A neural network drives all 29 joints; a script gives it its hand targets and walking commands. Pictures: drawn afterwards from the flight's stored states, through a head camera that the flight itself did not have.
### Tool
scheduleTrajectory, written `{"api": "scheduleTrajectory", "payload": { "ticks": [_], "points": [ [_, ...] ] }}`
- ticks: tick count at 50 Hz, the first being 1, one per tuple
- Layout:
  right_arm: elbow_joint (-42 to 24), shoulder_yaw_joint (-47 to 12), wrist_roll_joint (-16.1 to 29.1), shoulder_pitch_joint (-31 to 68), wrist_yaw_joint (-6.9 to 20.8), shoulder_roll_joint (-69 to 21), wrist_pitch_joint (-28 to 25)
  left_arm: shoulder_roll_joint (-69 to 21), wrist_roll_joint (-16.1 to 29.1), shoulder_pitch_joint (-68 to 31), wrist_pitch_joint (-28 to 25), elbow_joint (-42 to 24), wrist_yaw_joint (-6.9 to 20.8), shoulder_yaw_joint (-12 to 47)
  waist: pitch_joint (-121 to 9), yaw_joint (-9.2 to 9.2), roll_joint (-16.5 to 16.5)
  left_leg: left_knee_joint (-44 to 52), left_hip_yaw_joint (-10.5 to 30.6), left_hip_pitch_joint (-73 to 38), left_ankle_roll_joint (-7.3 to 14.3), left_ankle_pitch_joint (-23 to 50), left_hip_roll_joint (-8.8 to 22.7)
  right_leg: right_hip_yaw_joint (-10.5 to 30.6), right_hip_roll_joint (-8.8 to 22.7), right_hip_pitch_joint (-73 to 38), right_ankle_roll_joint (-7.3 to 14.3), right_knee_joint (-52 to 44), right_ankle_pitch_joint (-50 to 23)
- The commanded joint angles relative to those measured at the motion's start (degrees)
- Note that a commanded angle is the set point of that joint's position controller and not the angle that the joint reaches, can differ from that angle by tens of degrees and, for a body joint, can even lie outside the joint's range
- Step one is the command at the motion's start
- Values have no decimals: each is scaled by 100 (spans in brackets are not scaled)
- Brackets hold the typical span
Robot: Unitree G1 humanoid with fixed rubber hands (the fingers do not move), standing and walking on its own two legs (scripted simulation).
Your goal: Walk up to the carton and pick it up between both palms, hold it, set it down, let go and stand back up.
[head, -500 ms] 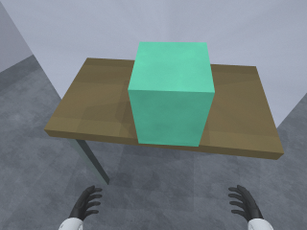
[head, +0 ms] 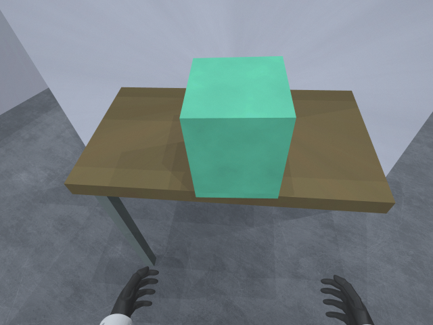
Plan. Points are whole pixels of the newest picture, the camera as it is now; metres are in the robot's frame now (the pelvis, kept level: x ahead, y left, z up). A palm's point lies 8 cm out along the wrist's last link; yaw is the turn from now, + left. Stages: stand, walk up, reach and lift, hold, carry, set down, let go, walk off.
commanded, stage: let go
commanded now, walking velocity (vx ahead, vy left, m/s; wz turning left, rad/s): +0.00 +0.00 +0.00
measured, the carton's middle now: (236, 130) +0.52 -0.01 +0.06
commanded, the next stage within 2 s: stand in 0.06 s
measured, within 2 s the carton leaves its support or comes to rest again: neither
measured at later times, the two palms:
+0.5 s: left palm out of the picture +0.09 +0.27 -0.11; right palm out of the picture +0.07 -0.23 -0.12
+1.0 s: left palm out of the picture +0.03 +0.27 -0.14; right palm out of the picture +0.03 -0.21 -0.13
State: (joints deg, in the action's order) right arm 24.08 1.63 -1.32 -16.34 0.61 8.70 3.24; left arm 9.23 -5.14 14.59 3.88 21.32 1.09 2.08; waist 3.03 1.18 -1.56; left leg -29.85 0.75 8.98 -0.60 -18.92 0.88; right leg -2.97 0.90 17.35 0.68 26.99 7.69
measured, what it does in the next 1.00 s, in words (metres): shifts its weight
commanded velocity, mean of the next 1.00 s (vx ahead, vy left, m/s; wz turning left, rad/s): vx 0.00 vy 0.00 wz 0.00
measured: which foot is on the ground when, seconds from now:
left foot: down 0.00-1.00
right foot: down 0.00-1.00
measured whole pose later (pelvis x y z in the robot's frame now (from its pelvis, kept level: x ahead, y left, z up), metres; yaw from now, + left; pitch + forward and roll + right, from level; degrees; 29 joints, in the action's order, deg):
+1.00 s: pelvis +0.04 +0.04 +0.00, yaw -2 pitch +0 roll -1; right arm 57.3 2.1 -1.4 -21.1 -1.4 11.6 -0.3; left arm 9.8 -1.8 23.9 0.1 54.3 -1.3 -1.9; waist -1.8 0.2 -0.3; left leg -27.0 -2.6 5.6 2.5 -21.4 -1.0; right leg 0.3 2.4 16.5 -2.8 27.5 11.0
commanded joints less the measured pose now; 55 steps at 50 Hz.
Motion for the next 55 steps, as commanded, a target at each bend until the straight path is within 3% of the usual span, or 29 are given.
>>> {"api": "scheduleTrajectory", "payload": {
  "ticks": [1, 3, 4, 5, 7, 9, 10, 11, 16, 17, 18, 20, 24, 26, 27, 28, 30, 32, 33, 34, 39, 40, 41, 46, 48, 49, 50, 53, 55],
  "points": [
    [-1334, 40, 20, 1233, -16, 492, -389, 505, 1, -1015, -308, -1118, -65, -169, -1031, 113, -104, 887, -30, 2114, 301, 10, 63, 369, -8, -1978, 108, 80, 214],
    [-871, -69, 57, 1153, 25, 547, -241, 570, 66, -922, -184, -653, -112, -217, -824, 171, 21, 956, -49, 2459, 292, -305, 87, 361, -27, -1959, 52, 45, 589],
    [7, 171, -224, 27, 57, 729, -223, 1205, 132, 464, -323, 242, -129, -508, -404, 21, 1011, 56, -150, 1307, 342, -789, 86, 1021, 858, -664, -77, -772, 1148],
    [271, 126, -261, -676, 88, 772, -263, 1330, 192, 720, -368, 404, -139, -527, -672, -181, 1105, -206, -87, 645, 244, -306, 42, 1214, 996, -106, 82, -957, 1148],
    [515, 184, -265, -686, 111, 895, -328, 1177, 203, 378, -512, 512, -39, -532, -344, -366, 666, -11, -49, 260, 214, -202, 113, 1130, 810, 668, 28, -1108, 1405],
    [904, 186, -263, -748, 109, 1032, -366, 969, 238, 244, -663, 574, 26, -539, -815, -340, 26, 311, 181, 571, 299, -569, 252, 798, 503, 135, -84, -623, 1127],
    [858, 114, -260, -503, 132, 762, -407, 1119, 250, 40, -725, 686, 82, -587, -436, -332, 266, 689, 496, 900, 360, -749, 490, 655, 374, 272, -104, -385, 909],
    [995, 153, -245, -293, 130, 834, -423, 1048, 248, 235, -722, 714, 68, -629, -447, -122, -3, 564, 317, 1209, 371, -1175, 336, 832, 471, 105, -99, -637, 1331],
    [1249, 249, -194, 28, 25, 968, -545, 768, 240, 595, -769, 1089, 69, -662, 16, -7, -160, 1181, 591, 2059, 465, -931, 470, 566, 351, -391, -106, -74, 163],
    [1401, 208, -186, -299, -16, 863, -557, 854, 218, 589, -765, 1183, 37, -688, -275, -37, 228, 1011, 482, 1636, 435, -590, 436, 688, 425, -403, -27, -117, 84],
    [1440, 246, -199, -214, -14, 1034, -563, 899, 218, 715, -770, 1213, 24, -687, -432, -26, -7, 1020, 516, 1449, 436, -516, 447, 702, 415, -342, -37, -101, -5],
    [1555, 206, -146, -378, 22, 887, -622, 894, 197, 787, -774, 1381, -22, -681, -523, -114, 164, 771, 428, 1255, 408, -26, 298, 904, 574, -430, 40, -258, -135],
    [1856, 307, -192, -824, -58, 1307, -664, 838, 258, 976, -814, 1638, -101, -622, -1010, -165, 572, 300, 371, 188, 338, 1879, 490, 736, 509, -248, 65, 65, -1821],
    [2009, 205, -106, -888, -84, 1044, -583, 832, 291, 1064, -738, 1752, -123, -636, -872, -162, -150, 357, 300, 163, 315, 1927, 481, 695, 360, 46, -16, 33, -657],
    [2072, 182, -117, -953, -83, 980, -578, 940, 255, 985, -733, 1814, -153, -649, -693, -272, -126, 327, 427, 365, 395, 2455, 581, 527, 421, -132, -68, 152, -752],
    [2146, 192, -141, -843, -86, 926, -531, 811, 319, 1119, -676, 1902, -151, -626, -437, -146, -594, 382, 161, 386, 333, 2095, 486, 580, 383, 216, -123, 41, -602],
    [2201, 203, -109, -846, -155, 1029, -492, 924, 302, 1191, -644, 2079, -169, -610, -592, -105, 16, 395, 399, 342, 439, 2971, 639, 425, 310, -12, -94, 213, -402],
    [2290, 221, -105, -826, -159, 1129, -469, 557, 306, 1223, -641, 2220, -156, -495, -221, -132, -22, 311, 236, 342, 427, 3140, 595, 493, 383, 60, -57, 187, -801],
    [2341, 202, -113, -770, -125, 1056, -479, 562, 322, 1271, -576, 2292, -177, -527, -253, -128, 190, 404, 211, 284, 392, 2348, 519, 503, 344, 62, -62, 99, -824],
    [2420, 183, -63, -699, -145, 886, -464, 736, 325, 1263, -600, 2299, -165, -585, -442, -86, -216, 405, 241, 162, 428, 3036, 604, 571, 382, -93, 33, 173, -894],
    [2656, 236, -63, -811, -204, 988, -444, 732, 300, 1292, -592, 2574, -235, -558, -104, -143, 481, 501, 187, 458, 385, 1888, 452, 605, 442, -281, 31, 44, -1467],
    [2816, 227, -48, -705, -205, 1021, -424, 579, 354, 1391, -599, 2664, -257, -547, -392, -69, 146, 543, 72, 233, 375, 1407, 348, 662, 375, -381, -46, -14, -1211],
    [2859, 211, -45, -942, -229, 982, -437, 709, 344, 1298, -595, 2655, -243, -538, -623, -196, -332, 603, 96, 178, 354, 2067, 414, 655, 430, -584, -34, 120, -1287],
    [3003, 180, -24, -583, -183, 848, -472, 454, 338, 1424, -467, 3077, -279, -469, 284, -43, 61, 707, 159, 451, 436, 2151, 478, 527, 394, -256, -157, -44, -888],
    [3140, 156, -4, -690, -238, 764, -407, 556, 317, 1175, -386, 3108, -249, -539, 366, -84, 212, 1048, 352, 743, 503, 1272, 550, 537, 370, -397, -135, -130, -528],
    [3138, 210, -20, -551, -229, 997, -392, 260, 358, 1511, -387, 3232, -246, -442, 57, 50, -70, 1070, 197, 529, 492, 746, 436, 573, 343, -363, -144, -228, -329],
    [3211, 183, 3, -767, -262, 858, -407, 573, 294, 1513, -389, 3327, -243, -531, 179, -57, 417, 1109, 406, 703, 548, 601, 529, 611, 363, -539, -82, -314, -254],
    [3316, 158, 5, -816, -213, 696, -449, 656, 330, 1310, -501, 3420, -283, -513, 162, -156, 271, 985, 156, 313, 457, 847, 403, 709, 456, -311, -115, -345, -868],
    [3470, 111, 4, -949, -244, 699, -459, 585, 366, 1144, -490, 3425, -291, -485, 4, -174, -109, 1200, 264, 533, 444, 771, 482, 583, 385, -519, -145, -263, -542]
  ]
}}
